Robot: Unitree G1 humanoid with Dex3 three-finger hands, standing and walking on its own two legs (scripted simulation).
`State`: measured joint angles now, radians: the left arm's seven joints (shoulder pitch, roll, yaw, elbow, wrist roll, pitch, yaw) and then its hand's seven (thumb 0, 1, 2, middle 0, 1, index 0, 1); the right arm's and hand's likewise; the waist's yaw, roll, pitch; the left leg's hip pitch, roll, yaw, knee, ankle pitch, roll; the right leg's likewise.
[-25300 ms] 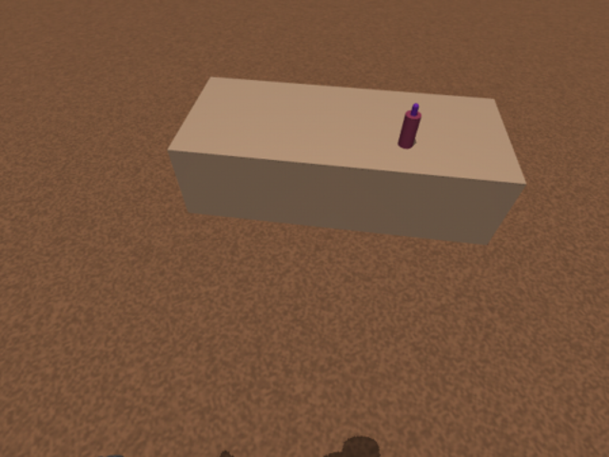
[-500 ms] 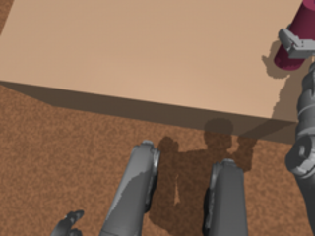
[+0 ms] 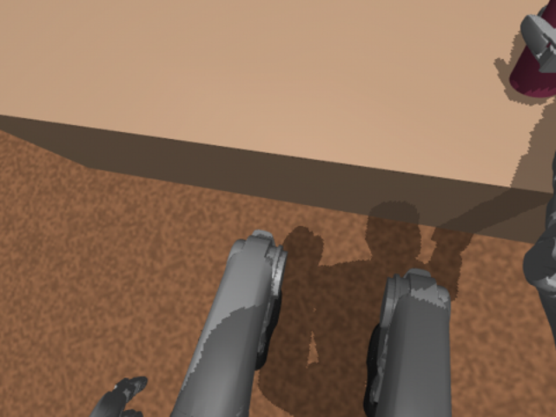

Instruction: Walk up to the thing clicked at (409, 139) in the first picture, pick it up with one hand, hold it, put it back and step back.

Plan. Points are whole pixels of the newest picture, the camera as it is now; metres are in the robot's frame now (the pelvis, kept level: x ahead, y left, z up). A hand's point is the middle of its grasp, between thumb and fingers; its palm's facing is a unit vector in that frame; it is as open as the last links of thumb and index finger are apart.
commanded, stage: lower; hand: right
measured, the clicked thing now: out of the picture +0.60 -0.20 +0.04
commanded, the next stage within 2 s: loosen in 0.14 s
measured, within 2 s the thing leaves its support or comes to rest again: rests again in 1.26 s
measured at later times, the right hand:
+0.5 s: hand out of the picture +0.60 -0.20 +0.02, palm faces +0.19 +0.98 -0.05, open 9.7 cm
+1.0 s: hand out of the picture +0.61 -0.21 +0.02, palm faces +0.19 +0.98 -0.05, open 13.6 cm
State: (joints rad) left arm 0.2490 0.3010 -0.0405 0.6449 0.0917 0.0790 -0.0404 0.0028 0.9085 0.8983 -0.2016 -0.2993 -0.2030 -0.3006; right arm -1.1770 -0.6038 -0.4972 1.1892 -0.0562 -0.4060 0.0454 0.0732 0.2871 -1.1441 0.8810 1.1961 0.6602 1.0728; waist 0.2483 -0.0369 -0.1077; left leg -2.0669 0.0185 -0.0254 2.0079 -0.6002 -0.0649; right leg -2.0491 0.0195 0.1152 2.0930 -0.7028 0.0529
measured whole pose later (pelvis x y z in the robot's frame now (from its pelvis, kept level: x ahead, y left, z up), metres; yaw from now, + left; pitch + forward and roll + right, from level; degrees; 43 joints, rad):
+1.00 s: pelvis -0.01 -0.01 -0.02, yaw +1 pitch +37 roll +6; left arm 0.25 0.30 -0.08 0.62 0.09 0.10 -0.04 0.00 0.90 0.90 -0.21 -0.30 -0.20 -0.30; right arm -1.22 -0.66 -0.48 1.14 -0.07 -0.34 0.04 -0.01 0.24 -0.31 0.44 0.37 0.44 0.37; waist 0.27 -0.04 -0.08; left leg -2.11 0.02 -0.02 2.06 -0.59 -0.07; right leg -2.11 0.03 0.13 2.17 -0.69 0.05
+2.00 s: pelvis +0.05 -0.01 +0.25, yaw +0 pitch +22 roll +4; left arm 0.31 0.25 -0.01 0.61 -0.03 0.14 0.02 0.01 0.90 0.90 -0.20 -0.29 -0.20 -0.29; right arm -0.50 -0.47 -0.30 0.88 -0.06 0.00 -0.07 -0.01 0.49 -0.08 0.06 0.06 0.06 0.06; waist 0.12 -0.01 -0.12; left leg -1.06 0.00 0.01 1.11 -0.44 -0.04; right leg -1.06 -0.06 0.08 1.22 -0.54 0.03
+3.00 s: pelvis +0.06 +0.01 +0.30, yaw -2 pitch +6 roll +1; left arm 0.28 0.21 -0.01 0.50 -0.02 -0.07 0.15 0.02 0.90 0.90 -0.20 -0.30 -0.20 -0.30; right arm 0.44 -0.19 0.01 0.05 0.03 0.19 -0.16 -0.01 0.54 -0.05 0.06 0.05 0.06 0.05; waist 0.01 -0.03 -0.08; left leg -0.60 0.02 0.01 0.90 -0.39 -0.02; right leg -0.58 -0.05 0.06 0.94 -0.46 0.05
